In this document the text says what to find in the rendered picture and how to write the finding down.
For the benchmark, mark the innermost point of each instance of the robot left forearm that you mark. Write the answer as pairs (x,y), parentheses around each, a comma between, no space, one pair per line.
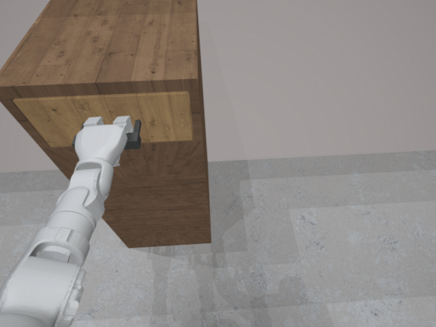
(67,233)

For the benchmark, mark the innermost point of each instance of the robot left upper arm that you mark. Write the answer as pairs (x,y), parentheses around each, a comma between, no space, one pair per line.
(44,293)

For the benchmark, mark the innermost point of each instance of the handle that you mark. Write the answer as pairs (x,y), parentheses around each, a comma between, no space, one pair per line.
(133,139)

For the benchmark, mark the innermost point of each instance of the drawer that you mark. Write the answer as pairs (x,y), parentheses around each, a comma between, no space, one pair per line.
(164,116)

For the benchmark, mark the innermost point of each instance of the cabinet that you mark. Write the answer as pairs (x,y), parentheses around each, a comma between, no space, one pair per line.
(159,194)

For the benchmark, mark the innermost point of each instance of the robot left hand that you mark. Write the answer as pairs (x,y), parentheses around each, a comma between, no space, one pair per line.
(105,142)

